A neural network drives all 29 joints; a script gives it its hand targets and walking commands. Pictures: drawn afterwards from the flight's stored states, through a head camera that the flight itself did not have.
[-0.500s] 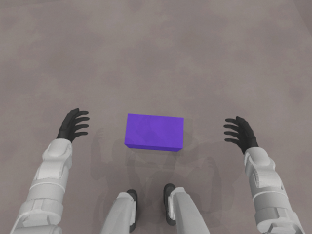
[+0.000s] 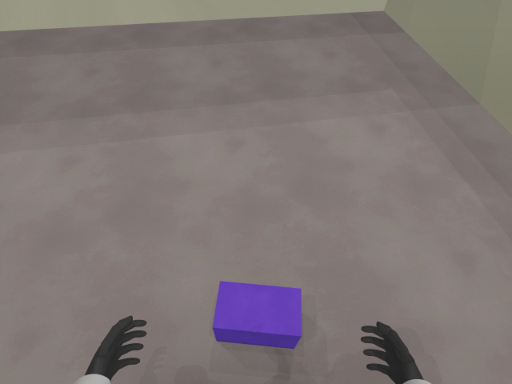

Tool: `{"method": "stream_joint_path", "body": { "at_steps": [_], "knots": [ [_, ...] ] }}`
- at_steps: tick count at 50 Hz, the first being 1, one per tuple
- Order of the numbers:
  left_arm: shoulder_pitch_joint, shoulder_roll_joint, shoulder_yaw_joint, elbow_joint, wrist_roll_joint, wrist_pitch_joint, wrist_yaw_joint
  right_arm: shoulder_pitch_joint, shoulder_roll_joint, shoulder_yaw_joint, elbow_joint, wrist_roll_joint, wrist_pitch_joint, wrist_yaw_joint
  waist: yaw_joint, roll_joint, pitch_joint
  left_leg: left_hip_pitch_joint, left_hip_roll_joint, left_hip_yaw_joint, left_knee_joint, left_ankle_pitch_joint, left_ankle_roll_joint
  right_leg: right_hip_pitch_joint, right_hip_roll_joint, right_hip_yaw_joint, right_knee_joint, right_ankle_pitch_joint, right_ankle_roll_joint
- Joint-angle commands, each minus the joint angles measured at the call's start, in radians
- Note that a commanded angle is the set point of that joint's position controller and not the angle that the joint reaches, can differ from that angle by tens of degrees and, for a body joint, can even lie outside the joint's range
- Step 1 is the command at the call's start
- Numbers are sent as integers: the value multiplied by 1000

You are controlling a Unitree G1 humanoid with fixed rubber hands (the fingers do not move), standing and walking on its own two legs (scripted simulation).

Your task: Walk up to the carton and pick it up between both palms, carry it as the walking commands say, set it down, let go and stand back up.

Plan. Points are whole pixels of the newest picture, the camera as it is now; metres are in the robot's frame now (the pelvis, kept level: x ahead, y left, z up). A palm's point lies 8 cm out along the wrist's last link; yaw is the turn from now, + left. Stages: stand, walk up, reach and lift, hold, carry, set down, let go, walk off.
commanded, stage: let go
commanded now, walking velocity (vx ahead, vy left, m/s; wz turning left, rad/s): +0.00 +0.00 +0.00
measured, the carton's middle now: (257, 315) +0.41 -0.03 -0.67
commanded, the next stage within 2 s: stand in 0.36 s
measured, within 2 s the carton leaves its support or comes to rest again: neither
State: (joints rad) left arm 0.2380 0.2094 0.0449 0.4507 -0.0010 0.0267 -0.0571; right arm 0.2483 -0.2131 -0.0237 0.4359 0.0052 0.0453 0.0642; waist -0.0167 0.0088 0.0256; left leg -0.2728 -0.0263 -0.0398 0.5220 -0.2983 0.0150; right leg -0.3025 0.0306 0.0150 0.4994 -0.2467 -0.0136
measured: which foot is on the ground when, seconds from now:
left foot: down 0.00-1.00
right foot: down 0.00-1.00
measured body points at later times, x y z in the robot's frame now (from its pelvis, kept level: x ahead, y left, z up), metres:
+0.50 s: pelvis +0.01 +0.00 +0.00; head +0.03 -0.01 +0.45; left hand +0.15 +0.28 -0.09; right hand +0.17 -0.27 -0.09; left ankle -0.02 +0.11 -0.74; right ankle +0.01 -0.11 -0.74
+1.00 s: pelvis +0.03 -0.01 +0.01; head +0.03 -0.01 +0.46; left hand +0.14 +0.28 -0.10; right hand +0.15 -0.31 -0.10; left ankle -0.02 +0.11 -0.74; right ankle +0.01 -0.11 -0.74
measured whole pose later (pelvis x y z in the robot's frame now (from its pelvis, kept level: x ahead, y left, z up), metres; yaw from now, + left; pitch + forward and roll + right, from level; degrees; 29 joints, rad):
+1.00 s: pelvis +0.03 -0.01 +0.01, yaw +0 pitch -1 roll +0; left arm 0.17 0.33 0.01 0.87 0.03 0.01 0.01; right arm 0.17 -0.35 -0.02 0.84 -0.03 0.01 -0.02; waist 0.00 0.01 0.02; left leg -0.10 0.00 -0.03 0.42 -0.30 0.00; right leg -0.14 0.04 0.01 0.42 -0.26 -0.03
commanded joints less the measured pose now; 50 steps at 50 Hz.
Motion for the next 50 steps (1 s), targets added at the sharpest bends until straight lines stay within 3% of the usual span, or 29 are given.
{"method": "stream_joint_path", "body": {
  "at_steps": [1,2,3,5,6,7,8,9,11,14,15,16,17,18,19,21,22,23,25,26,28,29,30,36,39,40,44,46,50],
  "knots": [
    [-39,103,36,-142,3,11,-8,-108,-114,-67,-172,-28,6,8,24,-53,-37,65,3,22,-152,44,-37,198,12,-20,-86,59,33],
    [-42,92,26,-142,-8,24,-13,-55,-96,-52,-136,-18,14,7,11,39,11,37,10,20,-152,59,-38,214,1,-5,-83,75,14],
    [-77,82,26,-129,-26,33,-19,-117,-107,-48,-141,-22,36,8,11,-39,12,36,25,1,-172,28,-27,206,18,-19,-70,64,23],
    [-86,80,19,-143,1,54,-19,-102,-102,-47,-115,-26,61,13,14,84,123,-20,45,-5,-227,-66,-21,255,20,-17,-68,29,22],
    [-75,100,24,-153,9,64,-16,-124,-120,-50,-139,-26,72,19,24,8,62,56,46,-17,-214,0,-21,224,33,-38,-45,66,33],
    [-36,91,16,-124,9,77,-14,-70,-115,-50,-105,-26,76,23,7,53,93,20,44,-6,-233,-36,-24,276,23,-31,-73,42,32],
    [-41,101,32,-119,4,79,-15,-122,-120,-52,-140,-39,88,19,23,-93,60,48,44,-2,-211,1,-12,263,32,-37,-65,58,43],
    [-69,70,19,-131,0,87,-18,-112,-118,-47,-124,-30,97,22,18,39,44,-11,60,-8,-249,-78,-12,326,23,-34,-57,46,41],
    [-86,114,24,-158,6,81,-18,-154,-141,-84,-154,-44,96,11,11,-16,71,37,28,5,-195,32,-23,253,26,-15,-60,87,35],
    [-53,92,31,-155,32,89,-4,-113,-123,-64,-127,-41,123,13,34,62,26,116,39,-18,-173,116,-30,241,16,-6,-54,100,29],
    [-39,91,36,-133,4,80,-5,-99,-139,-66,-138,-28,130,4,-1,18,13,143,32,-5,-176,148,-30,260,26,-1,-65,127,26],
    [-58,121,39,-152,20,79,-5,-157,-138,-67,-147,-21,137,2,47,64,51,119,20,18,-166,143,-32,231,17,0,-77,106,22],
    [-16,227,61,33,47,49,48,-168,-186,-71,5,-31,76,-48,39,115,24,36,47,12,-103,167,-52,143,-49,41,-80,138,42],
    [-30,285,75,24,46,41,56,-118,-212,-72,-3,-38,45,-56,22,33,40,46,37,-5,-108,49,-51,98,-45,40,-98,-27,47],
    [-31,239,63,31,56,33,61,-109,-211,-74,36,-43,19,-60,21,77,26,73,27,-7,-96,10,-45,89,-55,56,-100,-87,46],
    [-44,242,61,48,49,10,65,-92,-210,-66,72,-40,-5,-57,32,-51,20,68,62,-45,-100,41,-27,79,-61,64,-107,-20,22],
    [-30,215,48,47,45,1,61,-92,-237,-75,96,-46,-10,-62,22,39,-7,122,61,-24,-91,44,-27,46,-73,85,-128,-25,34],
    [-67,247,58,68,53,-4,71,-97,-216,-76,105,-39,-21,-67,10,-22,7,109,75,-57,-101,121,-32,53,-69,79,-104,22,31],
    [-55,211,43,98,42,-23,72,-158,-209,-68,117,-38,-33,-68,33,39,-44,100,81,-45,-85,226,-42,124,-86,85,-86,189,17],
    [-35,232,43,108,54,-18,69,-102,-218,-56,138,-41,-31,-68,11,4,-81,144,81,-21,-88,252,-40,127,-74,71,-69,234,25],
    [-27,246,46,149,32,-15,68,-122,-228,-42,178,-32,-35,-70,45,-35,-123,146,78,-34,-69,381,-30,176,-87,64,-51,379,24],
    [-23,233,32,172,32,-12,79,-90,-232,-60,196,-32,-37,-82,13,4,-136,168,103,-38,-62,442,-23,205,-104,84,-32,433,3],
    [-8,235,39,175,33,-18,75,-95,-249,-53,203,-34,-31,-86,46,-41,-155,183,86,-25,-38,520,-37,186,-93,64,-18,509,18],
    [-31,291,28,244,34,-19,92,-81,-263,-52,260,-36,-40,-87,2,-20,-131,181,96,-31,-72,487,-27,196,-95,52,-41,506,28],
    [-66,273,22,263,42,-16,90,-104,-287,-50,299,-45,-45,-97,29,16,-121,174,95,-36,-78,458,-20,214,-100,61,-54,457,6],
    [-70,296,31,273,33,-18,81,-91,-275,-43,285,-35,-46,-92,21,-37,-66,159,97,-42,-90,399,-21,167,-113,80,-73,419,22],
    [-73,294,22,323,38,-26,86,-89,-293,-53,305,-38,-53,-90,1,34,-84,167,111,-49,-132,328,-20,204,-109,90,-123,332,5],
    [-84,306,28,344,36,-39,79,-92,-289,-48,346,-35,-48,-95,26,57,-65,156,112,-61,-139,352,-19,225,-121,108,-121,371,15],
    [-95,288,14,377,35,-34,81,-114,-265,-29,351,-31,-59,-90,21,-34,-61,186,119,-72,-148,326,-13,186,-106,77,-120,324,13]
  ]
}}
